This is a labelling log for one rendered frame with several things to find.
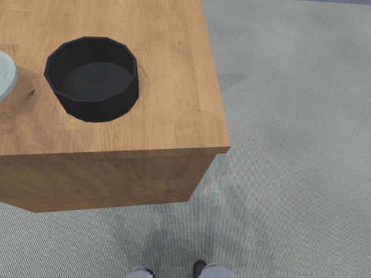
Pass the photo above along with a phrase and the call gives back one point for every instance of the robot right foot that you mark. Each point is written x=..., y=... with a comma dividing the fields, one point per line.
x=198, y=267

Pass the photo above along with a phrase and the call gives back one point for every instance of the right robot shin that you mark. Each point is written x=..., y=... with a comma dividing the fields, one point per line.
x=207, y=266

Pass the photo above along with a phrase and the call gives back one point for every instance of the pot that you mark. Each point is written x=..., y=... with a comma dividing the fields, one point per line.
x=94, y=78

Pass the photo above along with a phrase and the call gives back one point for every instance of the lid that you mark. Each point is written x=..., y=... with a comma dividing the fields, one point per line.
x=8, y=74

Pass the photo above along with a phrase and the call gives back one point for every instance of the table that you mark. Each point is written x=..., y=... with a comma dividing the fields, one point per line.
x=156, y=153

